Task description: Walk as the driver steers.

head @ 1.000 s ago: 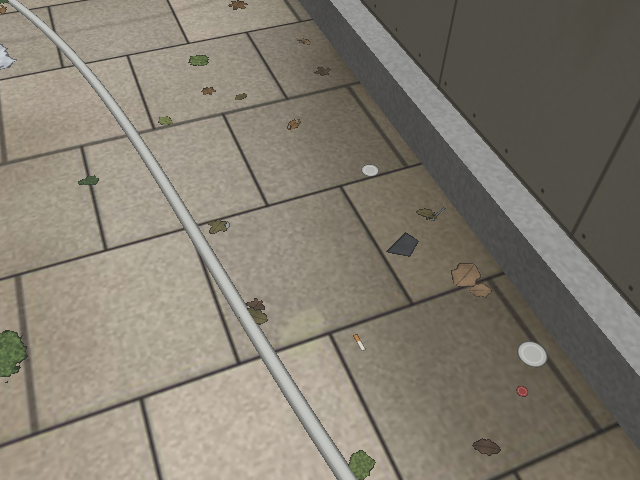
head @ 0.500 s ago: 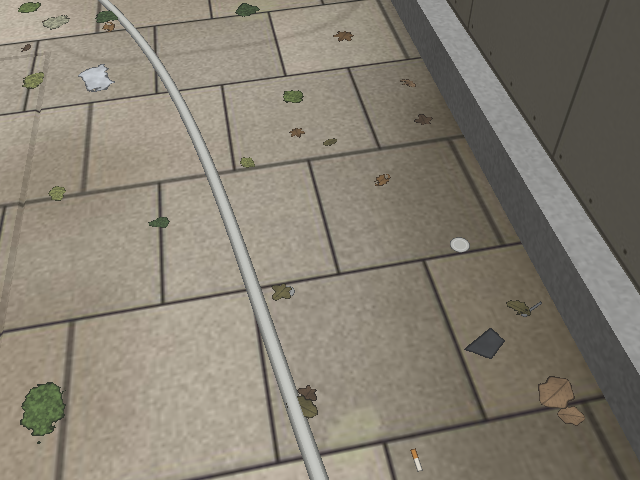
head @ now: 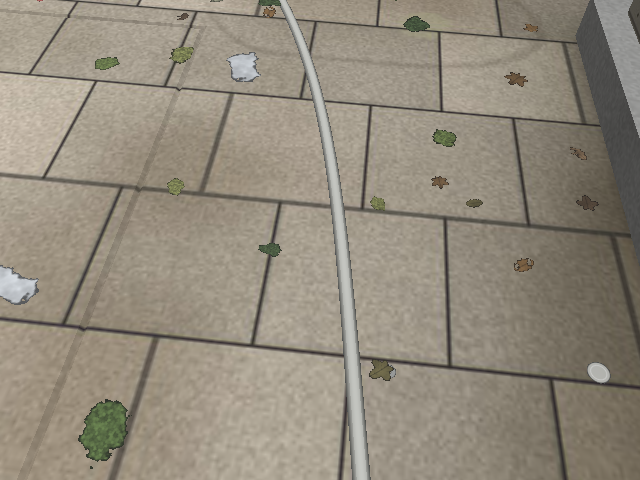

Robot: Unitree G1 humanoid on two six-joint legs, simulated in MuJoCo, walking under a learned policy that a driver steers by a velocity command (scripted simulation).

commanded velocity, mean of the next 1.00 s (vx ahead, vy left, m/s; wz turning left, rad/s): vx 0.16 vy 0.00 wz -0.11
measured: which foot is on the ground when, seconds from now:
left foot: down 0.00-0.30, up 0.32-0.72, down 0.74-1.00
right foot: up 0.00-0.28, down 0.30-0.74, up 0.76-1.00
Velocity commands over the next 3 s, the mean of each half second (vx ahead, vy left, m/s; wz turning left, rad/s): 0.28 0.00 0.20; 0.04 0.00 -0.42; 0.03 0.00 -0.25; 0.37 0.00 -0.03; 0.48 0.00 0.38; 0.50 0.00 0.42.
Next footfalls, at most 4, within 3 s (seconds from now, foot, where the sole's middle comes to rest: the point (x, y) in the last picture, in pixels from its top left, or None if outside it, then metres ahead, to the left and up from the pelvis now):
0.30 right None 0.34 -0.11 -0.78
0.74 left None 0.25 0.08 -0.78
1.18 right None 0.17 -0.13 -0.78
1.62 left None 0.25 0.05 -0.78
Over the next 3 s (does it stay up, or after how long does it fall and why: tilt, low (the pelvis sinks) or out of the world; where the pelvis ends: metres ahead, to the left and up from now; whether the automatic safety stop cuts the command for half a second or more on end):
stays up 0.86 -0.16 0.00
